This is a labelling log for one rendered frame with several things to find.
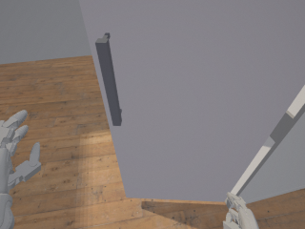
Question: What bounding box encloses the right robot hand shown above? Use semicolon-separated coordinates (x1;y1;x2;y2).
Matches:
223;192;259;229

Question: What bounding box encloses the handle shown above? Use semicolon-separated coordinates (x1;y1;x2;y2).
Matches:
95;32;122;126

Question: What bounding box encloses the left robot hand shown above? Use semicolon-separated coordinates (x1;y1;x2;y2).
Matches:
0;110;41;194

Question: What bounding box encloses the fridge door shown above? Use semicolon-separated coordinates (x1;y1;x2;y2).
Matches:
79;0;305;202

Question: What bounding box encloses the robot left forearm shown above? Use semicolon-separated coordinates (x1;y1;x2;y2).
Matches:
0;193;15;229

